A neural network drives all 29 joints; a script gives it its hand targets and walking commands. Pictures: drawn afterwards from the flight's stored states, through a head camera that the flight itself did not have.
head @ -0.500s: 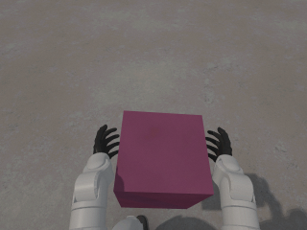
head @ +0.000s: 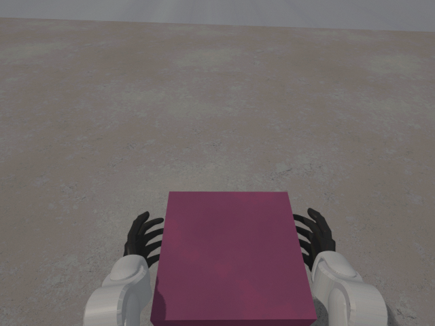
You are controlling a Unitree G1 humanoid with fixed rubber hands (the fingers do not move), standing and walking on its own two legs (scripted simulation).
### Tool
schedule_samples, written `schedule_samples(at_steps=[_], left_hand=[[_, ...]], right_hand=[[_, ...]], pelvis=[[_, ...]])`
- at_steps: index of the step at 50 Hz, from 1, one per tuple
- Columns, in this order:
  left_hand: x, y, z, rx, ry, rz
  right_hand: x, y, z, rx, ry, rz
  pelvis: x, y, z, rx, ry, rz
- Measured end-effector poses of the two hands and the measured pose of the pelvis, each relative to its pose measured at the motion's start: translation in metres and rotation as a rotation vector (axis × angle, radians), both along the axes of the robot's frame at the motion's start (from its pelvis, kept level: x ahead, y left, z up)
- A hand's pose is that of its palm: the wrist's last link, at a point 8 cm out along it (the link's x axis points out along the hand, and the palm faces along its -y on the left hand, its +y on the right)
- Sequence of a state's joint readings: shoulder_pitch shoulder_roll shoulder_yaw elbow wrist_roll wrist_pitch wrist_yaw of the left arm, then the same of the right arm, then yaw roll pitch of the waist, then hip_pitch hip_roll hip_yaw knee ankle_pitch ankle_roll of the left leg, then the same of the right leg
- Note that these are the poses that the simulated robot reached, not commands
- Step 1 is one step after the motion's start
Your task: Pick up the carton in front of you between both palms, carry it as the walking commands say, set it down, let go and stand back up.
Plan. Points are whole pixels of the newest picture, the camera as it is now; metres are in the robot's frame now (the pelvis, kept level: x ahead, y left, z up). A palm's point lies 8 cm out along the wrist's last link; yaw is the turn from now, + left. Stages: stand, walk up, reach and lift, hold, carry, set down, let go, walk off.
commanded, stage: carry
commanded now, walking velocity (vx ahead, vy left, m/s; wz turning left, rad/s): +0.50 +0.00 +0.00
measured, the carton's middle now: (227, 275) +0.24 +0.00 +0.00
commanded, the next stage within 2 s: none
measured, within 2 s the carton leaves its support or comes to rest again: neither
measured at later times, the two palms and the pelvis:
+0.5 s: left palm (154, 150) +0.51 +0.17 +0.08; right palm (281, 158) +0.47 -0.13 +0.09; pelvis +0.27 +0.04 +0.01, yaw -3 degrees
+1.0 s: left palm (185, 96) +0.78 +0.12 +0.08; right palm (279, 96) +0.79 -0.18 +0.08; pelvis +0.56 -0.04 +0.01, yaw +1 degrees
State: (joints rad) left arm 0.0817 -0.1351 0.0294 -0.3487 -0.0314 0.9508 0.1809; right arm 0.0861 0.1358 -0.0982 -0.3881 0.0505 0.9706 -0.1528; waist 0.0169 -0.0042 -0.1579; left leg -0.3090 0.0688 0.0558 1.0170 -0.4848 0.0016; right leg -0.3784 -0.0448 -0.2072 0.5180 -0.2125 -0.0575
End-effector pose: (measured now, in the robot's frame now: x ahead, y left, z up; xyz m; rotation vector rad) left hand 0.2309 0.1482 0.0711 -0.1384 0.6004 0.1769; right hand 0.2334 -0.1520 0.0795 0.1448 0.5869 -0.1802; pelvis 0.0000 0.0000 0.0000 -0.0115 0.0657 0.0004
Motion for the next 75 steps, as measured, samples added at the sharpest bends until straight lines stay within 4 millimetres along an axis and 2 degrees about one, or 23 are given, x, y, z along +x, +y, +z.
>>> schedule_samples(at_steps=[4,7,12,15,18,21,24,27,31,34,38,41,43,48,51,53,56,60,64,67,69,75], left_hand=[[0.015,0.005,0.012,0.004,0.046,0.049],[0.04,0.009,0.017,0.018,0.068,0.058],[0.102,0.017,0.02,0.01,0.038,0.036],[0.148,0.023,0.015,0.0,0.007,0.007],[0.198,0.028,0.006,-0.004,-0.002,-0.034],[0.237,0.024,0.004,-0.001,0.055,-0.079],[0.266,0.02,0.005,0.017,0.097,-0.122],[0.295,0.019,0.015,0.014,0.076,-0.123],[0.335,0.02,0.028,0.014,0.027,-0.091],[0.367,0.016,0.032,0.021,0.011,-0.061],[0.417,0.003,0.029,0.038,0.015,-0.034],[0.462,-0.014,0.019,0.052,0.014,-0.028],[0.49,-0.023,0.011,0.064,0.038,-0.028],[0.529,-0.031,0.005,0.048,0.125,0.01],[0.554,-0.033,0.012,0.052,0.127,0.028],[0.579,-0.036,0.023,0.057,0.091,0.021],[0.62,-0.038,0.035,0.058,0.047,0.005],[0.676,-0.037,0.038,0.046,0.018,-0.026],[0.735,-0.027,0.028,0.026,0.002,-0.041],[0.785,-0.014,0.012,0.01,-0.004,-0.045],[0.814,-0.009,0.004,-0.002,0.032,-0.05],[0.872,-0.013,0.004,-0.001,0.116,-0.102]], right_hand=[[0.03,0.006,0.01,-0.008,0.044,0.052],[0.058,0.01,0.013,-0.017,0.063,0.073],[0.114,0.017,0.02,-0.038,0.033,0.06],[0.152,0.024,0.021,-0.057,0.002,0.035],[0.189,0.027,0.012,-0.078,-0.002,0.001],[0.212,0.025,0.005,-0.065,0.06,-0.044],[0.231,0.021,0.005,-0.049,0.106,-0.085],[0.26,0.021,0.016,-0.047,0.082,-0.088],[0.311,0.02,0.031,-0.046,0.032,-0.055],[0.352,0.017,0.033,-0.039,0.016,-0.023],[0.408,0.003,0.022,-0.02,0.019,0.002],[0.455,-0.014,0.006,-0.006,0.016,0.01],[0.484,-0.024,-0.003,0.003,0.04,0.013],[0.536,-0.032,-0.004,-0.011,0.126,0.05],[0.567,-0.033,0.002,-0.013,0.127,0.07],[0.59,-0.035,0.011,-0.012,0.092,0.068],[0.625,-0.038,0.022,-0.016,0.048,0.052],[0.671,-0.037,0.029,-0.023,0.02,0.016],[0.727,-0.027,0.026,-0.033,0.006,-0.003],[0.775,-0.014,0.015,-0.05,0.002,-0.008],[0.802,-0.009,0.008,-0.062,0.039,-0.013],[0.844,-0.012,0.008,-0.059,0.124,-0.06]], pelvis=[[0.042,-0.004,0.013,0.025,0.003,0.014],[0.072,-0.003,0.017,0.029,-0.002,0.015],[0.131,0.007,0.012,0.014,-0.021,0.007],[0.174,0.018,0.002,0.005,-0.031,-0.015],[0.212,0.029,-0.01,0.02,-0.034,-0.036],[0.238,0.036,-0.003,0.012,-0.023,-0.054],[0.264,0.04,0.008,0.0,-0.014,-0.058],[0.294,0.04,0.015,-0.005,-0.008,-0.06],[0.338,0.033,0.019,-0.005,-0.007,-0.049],[0.375,0.024,0.018,0.002,-0.008,-0.044],[0.43,0.007,0.008,0.017,-0.011,-0.035],[0.474,-0.011,-0.007,0.024,-0.02,-0.017],[0.496,-0.02,-0.01,0.008,-0.015,-0.007],[0.543,-0.036,0.007,0.033,-0.002,0.016],[0.575,-0.041,0.016,0.042,-0.001,0.016],[0.597,-0.042,0.02,0.044,-0.002,0.012],[0.633,-0.041,0.022,0.048,-0.002,-0.004],[0.687,-0.034,0.019,0.041,-0.007,-0.009],[0.748,-0.022,0.006,0.022,-0.013,-0.02],[0.795,-0.01,-0.01,0.022,-0.019,-0.043],[0.816,-0.003,-0.01,0.028,-0.015,-0.053],[0.866,0.004,0.011,-0.005,-0.002,-0.062]])
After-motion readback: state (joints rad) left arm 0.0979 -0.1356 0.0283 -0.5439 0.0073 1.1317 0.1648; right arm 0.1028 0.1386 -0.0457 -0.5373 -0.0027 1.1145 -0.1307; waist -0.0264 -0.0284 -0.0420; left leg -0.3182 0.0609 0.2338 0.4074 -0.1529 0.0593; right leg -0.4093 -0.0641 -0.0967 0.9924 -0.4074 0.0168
